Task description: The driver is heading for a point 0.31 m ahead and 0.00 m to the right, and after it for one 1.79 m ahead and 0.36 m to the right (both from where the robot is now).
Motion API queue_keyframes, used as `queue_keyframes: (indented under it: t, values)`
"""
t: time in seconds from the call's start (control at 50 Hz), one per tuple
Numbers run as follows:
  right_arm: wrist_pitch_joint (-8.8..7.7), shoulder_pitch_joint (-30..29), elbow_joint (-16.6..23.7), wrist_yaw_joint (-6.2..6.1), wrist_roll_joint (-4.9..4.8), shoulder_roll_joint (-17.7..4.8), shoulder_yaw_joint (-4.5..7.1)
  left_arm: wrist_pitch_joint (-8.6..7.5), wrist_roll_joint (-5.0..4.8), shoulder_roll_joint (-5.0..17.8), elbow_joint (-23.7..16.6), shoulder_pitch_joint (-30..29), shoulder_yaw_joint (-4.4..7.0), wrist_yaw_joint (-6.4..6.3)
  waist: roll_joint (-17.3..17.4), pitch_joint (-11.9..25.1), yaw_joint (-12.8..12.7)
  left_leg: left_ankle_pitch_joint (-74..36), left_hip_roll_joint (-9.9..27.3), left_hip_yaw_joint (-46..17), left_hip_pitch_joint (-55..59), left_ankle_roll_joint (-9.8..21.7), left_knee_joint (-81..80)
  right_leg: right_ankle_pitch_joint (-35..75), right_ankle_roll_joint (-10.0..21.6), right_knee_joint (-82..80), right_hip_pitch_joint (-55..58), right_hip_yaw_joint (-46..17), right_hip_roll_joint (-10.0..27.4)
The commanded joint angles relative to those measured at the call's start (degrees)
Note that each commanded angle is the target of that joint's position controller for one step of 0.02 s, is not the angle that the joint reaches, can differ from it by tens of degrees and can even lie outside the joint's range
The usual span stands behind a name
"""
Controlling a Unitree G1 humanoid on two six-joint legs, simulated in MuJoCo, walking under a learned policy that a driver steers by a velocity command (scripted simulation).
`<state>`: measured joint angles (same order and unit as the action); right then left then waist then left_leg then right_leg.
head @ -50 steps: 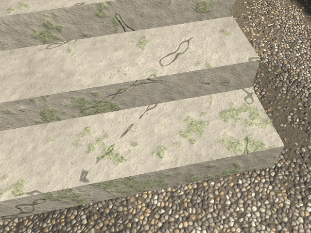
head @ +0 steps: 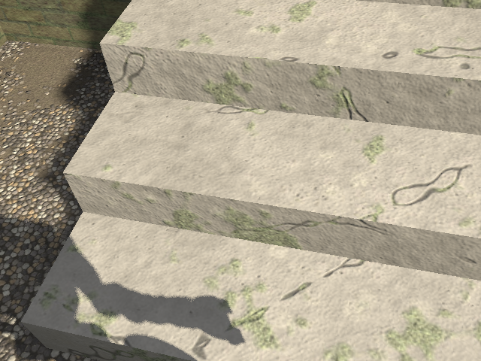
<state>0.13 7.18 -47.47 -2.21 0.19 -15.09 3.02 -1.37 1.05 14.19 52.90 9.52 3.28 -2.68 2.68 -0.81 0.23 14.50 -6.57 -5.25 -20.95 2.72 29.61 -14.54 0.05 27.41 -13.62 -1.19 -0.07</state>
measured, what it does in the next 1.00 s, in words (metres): walks ahead: left foot, then left foot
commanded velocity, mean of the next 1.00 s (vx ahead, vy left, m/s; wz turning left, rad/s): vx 0.21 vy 0.00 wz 0.00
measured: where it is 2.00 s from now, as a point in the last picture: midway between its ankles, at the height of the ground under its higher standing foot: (359, 233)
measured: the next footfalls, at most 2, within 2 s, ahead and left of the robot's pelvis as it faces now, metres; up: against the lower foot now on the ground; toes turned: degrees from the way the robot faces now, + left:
left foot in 0.22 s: +0.03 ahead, +0.13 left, +0.00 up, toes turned -2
left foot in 0.84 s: +0.12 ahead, +0.11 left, +0.00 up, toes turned +2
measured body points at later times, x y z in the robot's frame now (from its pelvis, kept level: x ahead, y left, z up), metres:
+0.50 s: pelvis +0.00 +0.02 +0.00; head -0.01 +0.02 +0.45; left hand +0.07 +0.28 -0.14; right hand +0.09 -0.23 -0.13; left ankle -0.01 +0.14 -0.74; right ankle +0.00 -0.12 -0.74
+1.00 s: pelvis +0.12 +0.02 +0.01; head +0.13 +0.03 +0.46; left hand +0.18 +0.27 -0.14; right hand +0.16 -0.24 -0.13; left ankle +0.08 +0.10 -0.74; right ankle +0.07 -0.10 -0.66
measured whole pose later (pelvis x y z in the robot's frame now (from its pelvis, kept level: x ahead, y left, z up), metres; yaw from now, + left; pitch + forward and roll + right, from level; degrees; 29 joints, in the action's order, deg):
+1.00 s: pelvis +0.12 +0.02 +0.01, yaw -2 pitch +0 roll +1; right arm -5.0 15.0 -57.2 -0.4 2.3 -13.2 2.1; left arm -2.3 1.4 13.3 57.5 13.7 2.5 0.6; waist -1.8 -0.9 -0.1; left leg 13.5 -2.2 5.2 -4.0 3.1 17.5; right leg -20.3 3.7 62.4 -25.0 -0.1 1.4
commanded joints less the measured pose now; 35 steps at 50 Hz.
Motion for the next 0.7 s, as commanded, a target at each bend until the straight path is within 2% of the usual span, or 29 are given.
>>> queue_keyframes:
  t: [0.02, 0.06, 0.08, 0.12, 0.14, 0.18, 0.2, 0.22, 0.24, 0.26, 0.28, 0.3, 0.34, 0.36, 0.38, 0.4, 0.42, 0.44, 0.5, 0.56, 0.6, 0.62, 0.64, 0.66, 0.68, 0.7]
  values:
    - [-0.96, -1.1, 3.5, 0.26, 0.20, -7.8, 2.32, -1.98, 1.00, 7.4, -3.8, -4.3, 1.06, 0.00, -14.2, 2.9, 0.6, 11.7, 2.8, -0.3, -1.8, -3.2, 14.2, 19.2, 13.3, -11.6, 1.4, -16.1, 17.7]
    - [-0.25, -0.3, 2.4, 0.27, 0.11, -7.1, 2.63, -2.51, -0.47, 8.4, -3.7, -4.5, 1.20, -0.17, -11.0, 3.2, 0.5, 13.1, 4.3, -0.5, -4.9, -5.2, 20.9, 27.8, 12.6, -9.2, 4.7, -14.1, 16.9]
    - [-0.05, 0.0, 2.0, 0.34, -0.11, -5.4, 2.20, -2.39, -0.89, 8.3, -3.1, -4.3, 1.08, -0.10, -9.6, 3.3, 0.7, 13.2, 5.0, -0.1, -5.2, -5.9, 20.0, 31.3, 11.9, -7.8, 6.0, -12.3, 15.7]
    - [-0.10, -1.3, 1.4, 0.38, -0.45, -2.3, 1.05, -1.71, -0.88, 7.9, -2.3, -3.9, 0.86, 0.20, -9.6, 4.2, -0.1, 11.1, 5.8, 2.5, -1.9, -6.6, 12.4, 35.2, 10.4, -5.7, 7.3, -8.9, 12.8]
    - [-0.15, -2.3, 1.2, 0.34, -0.67, -1.7, 0.73, -1.31, -0.72, 7.9, -2.0, -3.3, 0.76, 0.32, -10.4, 4.8, -0.8, 8.4, 5.8, 3.5, 0.6, -6.6, 7.7, 36.8, 10.2, -5.0, 7.6, -8.3, 12.1]
    - [0.00, -1.5, -0.3, 0.43, -0.94, -2.4, 0.82, -0.72, -1.26, 8.2, -1.4, -3.2, 0.60, 0.61, -11.1, 5.2, 0.1, -3.4, 4.9, 5.6, 7.3, -5.3, -5.6, 34.6, 8.9, -3.7, 7.2, -7.1, 10.2]
    - [0.22, -1.9, -0.7, 0.47, -0.66, -3.6, 1.02, -0.81, -1.48, 8.0, -0.9, -1.6, 0.43, 0.83, -10.7, 5.1, -0.3, -8.9, 5.4, 4.6, 10.8, -4.2, -9.7, 29.9, 7.4, -4.2, 6.1, -7.3, 9.5]
    - [0.51, -2.0, -0.6, 0.27, -0.27, -5.8, 1.36, -1.29, -1.09, 7.3, -0.7, -0.6, -0.03, 1.29, -8.9, 6.0, -0.8, -13.8, 8.2, 1.5, 15.8, -2.9, -10.1, 22.9, 5.1, -4.9, 3.4, -7.5, 9.1]
    - [0.93, -1.5, -0.6, -0.12, 0.18, -9.7, 2.10, -2.04, 0.07, 7.5, -0.6, 0.6, -0.10, 2.14, -3.9, 7.0, -2.5, -24.7, 12.0, -1.4, 20.2, -1.0, -5.3, 16.7, 3.1, -4.2, -0.2, -5.3, 6.6]
    - [1.12, -1.7, -1.7, 0.29, -0.26, -9.1, 2.15, -2.38, -0.04, 6.9, -0.1, 1.0, -0.13, 2.34, -0.8, 7.6, -2.9, -18.8, 11.2, -0.7, 17.7, 1.1, -3.5, 9.8, 1.0, -5.8, 0.8, -2.1, 3.7]
    - [0.95, -1.6, -1.7, 0.86, -0.32, -6.6, 1.66, -2.26, -0.17, 7.6, 0.0, -2.9, -0.13, 2.14, -2.7, 5.7, -0.6, -13.7, 10.2, -0.7, 14.7, 1.2, -4.9, 6.8, -0.7, -4.4, 1.8, -0.7, 2.7]
    - [0.61, -1.6, -2.5, 1.07, 0.25, -5.4, 1.15, -1.87, -0.45, 6.6, 0.0, -4.4, -0.28, 1.84, -2.1, 4.6, -0.6, -11.4, 10.2, -0.9, 12.8, 0.8, -6.2, 6.0, -1.2, -4.0, 1.8, -0.3, 2.6]
    - [-0.25, -2.6, -3.3, 1.27, 0.50, -5.6, 0.90, -0.81, -0.38, 6.1, 0.7, -4.2, -0.48, 1.06, 0.2, 2.1, -1.3, -9.9, 9.8, -0.9, 10.1, 0.1, -7.3, 5.7, -1.2, -3.8, 2.0, -0.2, 2.4]
    - [-0.63, -2.4, -3.8, 1.23, 0.52, -5.7, 0.77, -0.53, -0.23, 6.2, 1.1, -3.8, -0.48, 0.83, 0.7, 1.7, -1.5, -9.0, 9.7, -0.9, 9.3, 0.0, -7.6, 5.3, -1.1, -3.8, 2.3, -0.2, 2.4]
    - [-0.83, -1.4, -4.8, 1.17, 0.59, -4.9, 0.43, -0.32, -0.11, 5.6, 2.0, -2.9, -0.69, 0.69, 0.9, 2.7, -1.5, -3.4, 9.4, -0.8, 9.2, 0.0, -8.8, 2.5, -1.1, -3.9, 3.3, 0.5, 2.0]
    - [-0.91, -0.1, -5.7, 1.13, 1.76, -4.0, -0.44, 0.75, 0.60, 4.1, 3.4, -0.9, -1.41, 1.39, 1.4, 1.2, -1.0, 0.8, 11.9, -4.6, 8.7, -0.7, -13.7, 2.7, -0.7, -6.7, 4.3, -2.4, 3.8]
    - [-0.84, -0.4, -6.4, 1.05, 1.65, -5.3, -0.17, 1.06, 0.58, 4.4, 3.7, -1.4, -1.24, 1.69, 2.0, -1.1, -1.2, 6.5, 11.5, -5.1, 7.6, -0.8, -15.4, 1.4, -0.6, -6.4, 4.6, -1.6, 3.1]
    - [-0.70, -0.5, -6.8, 1.00, 1.42, -6.6, 0.10, 1.05, 0.66, 4.9, 3.7, -1.7, -1.14, 1.87, 2.5, -1.5, -1.2, 10.3, 11.3, -5.8, 7.8, -0.4, -16.3, -0.2, -0.5, -5.1, 4.3, -0.5, 2.3]
    - [-0.35, 0.5, -7.5, 1.20, 0.86, -8.2, 0.79, 0.41, 0.81, 4.7, 4.1, -0.6, -1.17, 2.17, 4.0, -2.5, -1.0, 20.6, 12.2, -8.1, 8.7, 2.1, -18.0, -7.0, 0.1, -1.1, 0.8, 2.5, -0.2]
    - [-0.38, 1.4, -7.9, 1.48, 0.82, -7.9, 1.18, -0.29, 1.16, 3.8, 4.3, 1.0, -1.33, 2.40, 3.5, -5.2, -1.0, 25.2, 13.6, -9.7, 7.8, 4.1, -18.0, -9.8, 1.5, 0.4, -1.5, 3.2, -0.7]
    - [-0.83, 0.1, -7.3, 1.60, 0.56, -7.0, 1.08, -0.97, 0.99, 3.7, 4.3, 2.6, -1.34, 2.34, 2.0, -5.7, -1.8, 22.1, 12.4, -8.1, 6.5, 4.2, -15.7, -9.2, 2.7, -1.9, 0.0, 1.5, -0.1]
    - [-1.18, -0.5, -6.9, 1.69, 0.46, -6.1, 0.87, -1.37, 0.85, 4.3, 4.6, 3.9, -1.19, 2.27, -0.1, -5.7, -2.1, 19.2, 10.7, -5.9, 6.0, 3.8, -13.0, -10.5, 3.6, -4.4, 1.1, -1.1, 0.8]
    - [-1.65, -1.5, -6.3, 1.80, 0.39, -4.8, 0.49, -1.80, 0.62, 5.7, 4.9, 5.4, -0.80, 2.16, -4.3, -5.9, -2.4, 15.0, 8.2, -2.5, 4.7, 3.0, -8.3, -13.6, 4.8, -8.4, 2.5, -5.8, 3.1]
    - [-2.32, -2.1, -5.6, 2.00, 0.64, -2.8, -0.03, -1.98, 0.29, 8.5, 5.7, 7.7, 0.10, 2.00, -11.4, -6.1, -2.6, 9.9, 5.0, 2.3, 1.7, 1.8, -1.2, -16.8, 6.7, -13.2, 5.6, -12.7, 6.6]
    - [-3.14, -2.3, -5.0, 2.19, 1.51, -1.9, -0.37, -1.82, 0.04, 10.7, 6.6, 10.9, 0.96, 1.88, -16.2, -6.3, -3.2, 7.9, 3.5, 6.0, -4.0, 0.9, 4.4, -15.4, 9.2, -16.9, 10.9, -20.6, 11.8]
    - [-3.80, -3.4, -4.1, 2.18, 2.38, -2.0, -0.60, -1.76, 0.07, 9.9, 6.8, 12.0, 0.98, 1.83, -15.5, -7.5, -3.4, 8.2, 4.4, 6.9, -7.7, 1.0, 5.4, -7.3, 11.1, -17.5, 13.4, -24.3, 15.7]
Velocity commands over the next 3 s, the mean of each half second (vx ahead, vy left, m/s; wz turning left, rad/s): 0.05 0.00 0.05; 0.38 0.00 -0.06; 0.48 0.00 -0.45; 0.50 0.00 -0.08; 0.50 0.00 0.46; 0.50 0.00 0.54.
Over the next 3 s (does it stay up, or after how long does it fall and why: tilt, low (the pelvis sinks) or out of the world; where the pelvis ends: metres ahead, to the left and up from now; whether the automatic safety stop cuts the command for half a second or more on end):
stays up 1.32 -0.38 0.52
